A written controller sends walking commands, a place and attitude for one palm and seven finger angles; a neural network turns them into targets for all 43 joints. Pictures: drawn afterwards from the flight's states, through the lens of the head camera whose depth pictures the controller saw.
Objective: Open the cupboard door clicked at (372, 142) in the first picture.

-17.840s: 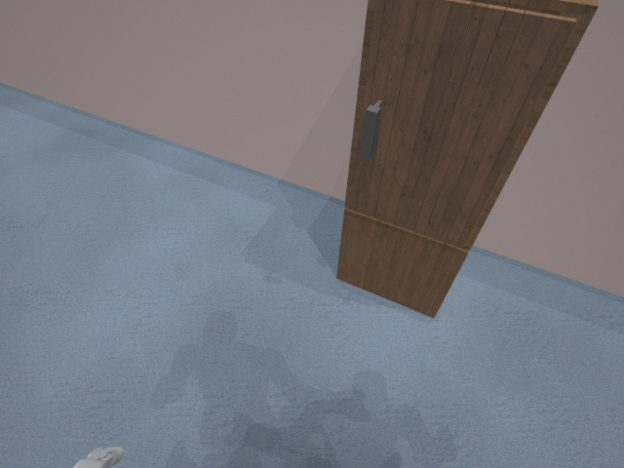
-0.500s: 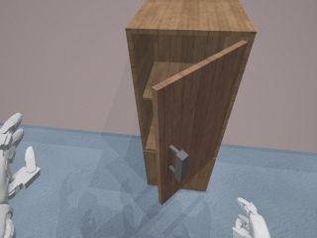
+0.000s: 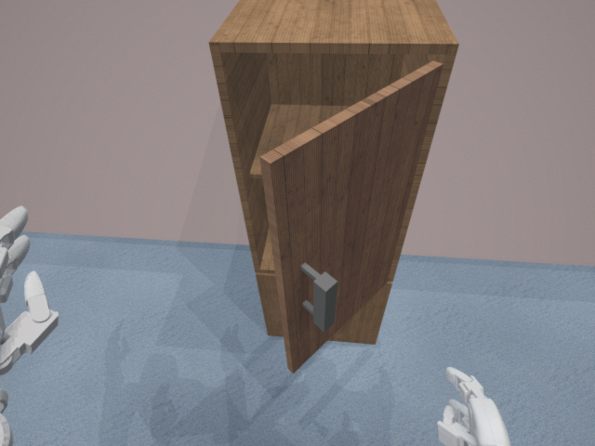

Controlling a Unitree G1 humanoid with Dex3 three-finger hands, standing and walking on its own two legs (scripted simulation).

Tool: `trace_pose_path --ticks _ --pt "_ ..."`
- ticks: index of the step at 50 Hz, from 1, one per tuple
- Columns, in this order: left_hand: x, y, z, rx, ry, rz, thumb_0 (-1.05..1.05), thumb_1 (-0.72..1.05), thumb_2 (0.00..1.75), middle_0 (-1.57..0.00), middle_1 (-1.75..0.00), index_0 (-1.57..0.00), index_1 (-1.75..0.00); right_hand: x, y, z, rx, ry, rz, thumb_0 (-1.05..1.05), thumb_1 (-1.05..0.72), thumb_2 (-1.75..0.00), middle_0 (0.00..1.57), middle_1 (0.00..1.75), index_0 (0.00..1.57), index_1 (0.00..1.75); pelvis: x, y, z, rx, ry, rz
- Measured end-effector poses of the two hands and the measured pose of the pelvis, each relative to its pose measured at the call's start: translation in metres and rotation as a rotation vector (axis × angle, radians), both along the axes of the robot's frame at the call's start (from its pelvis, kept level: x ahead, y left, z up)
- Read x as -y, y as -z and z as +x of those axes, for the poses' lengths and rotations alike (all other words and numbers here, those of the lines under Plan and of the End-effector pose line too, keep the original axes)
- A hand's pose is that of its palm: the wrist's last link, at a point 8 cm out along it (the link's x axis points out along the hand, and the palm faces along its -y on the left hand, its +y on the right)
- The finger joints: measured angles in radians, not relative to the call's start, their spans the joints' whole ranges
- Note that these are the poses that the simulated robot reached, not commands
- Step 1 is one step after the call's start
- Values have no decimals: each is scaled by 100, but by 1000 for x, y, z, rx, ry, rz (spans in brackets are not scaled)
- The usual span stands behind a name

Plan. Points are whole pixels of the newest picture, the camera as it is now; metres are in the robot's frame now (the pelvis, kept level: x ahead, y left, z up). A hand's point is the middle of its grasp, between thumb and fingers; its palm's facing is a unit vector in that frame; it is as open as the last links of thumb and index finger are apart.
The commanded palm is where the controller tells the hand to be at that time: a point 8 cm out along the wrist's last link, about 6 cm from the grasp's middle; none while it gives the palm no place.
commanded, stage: step back with the hand held close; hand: left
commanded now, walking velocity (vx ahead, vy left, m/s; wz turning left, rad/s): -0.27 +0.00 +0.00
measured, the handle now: (315, 295) +0.37 +0.01 -0.04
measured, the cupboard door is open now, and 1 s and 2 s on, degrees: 50 50 50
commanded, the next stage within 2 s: stop stepping back and stand still in 1.06 s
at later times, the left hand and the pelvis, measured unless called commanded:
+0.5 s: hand out of the picture +0.13 +0.29 +0.15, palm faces +0.39 -0.78 -0.48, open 7.4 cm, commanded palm +0.07 +0.32 +0.17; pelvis -0.07 +0.02 -0.01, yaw +0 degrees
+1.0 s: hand out of the picture +0.04 +0.32 +0.17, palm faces +0.49 -0.76 -0.43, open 7.4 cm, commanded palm -0.03 +0.34 +0.17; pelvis -0.15 +0.03 -0.01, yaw +3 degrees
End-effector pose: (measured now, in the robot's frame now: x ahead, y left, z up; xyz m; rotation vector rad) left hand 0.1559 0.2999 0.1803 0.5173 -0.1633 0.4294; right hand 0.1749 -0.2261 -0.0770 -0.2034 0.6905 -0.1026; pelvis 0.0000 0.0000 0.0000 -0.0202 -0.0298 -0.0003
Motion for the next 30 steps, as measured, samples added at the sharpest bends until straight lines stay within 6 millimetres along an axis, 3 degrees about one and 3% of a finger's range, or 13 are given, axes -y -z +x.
trace_pose_path --ticks 6,12,22,30 --pt "6 13 0 -84 64 5 2 89 90 -21 -30 -21 -30 13 -1 -16 -42 73 -29 2 -90 -90 20 30 20 30 -5 0 -9 -23 14 4" --pt "0 9 -12 -64 95 34 2 89 90 -21 -30 -21 -30 15 -5 -37 -55 108 -59 2 -90 -90 20 30 20 30 -10 2 -25 -26 20 3" --pt "-16 8 -52 7 84 51 2 89 90 -21 -30 -21 -30 -2 -6 -75 -38 89 -71 1 -90 -90 20 30 20 30 -22 7 -60 -24 8 -15" --pt "-29 12 -90 55 29 96 2 89 90 -21 -30 -21 -30 -19 7 -100 -38 19 -71 1 -90 -90 20 30 20 30 -23 18 -86 -16 -51 -18"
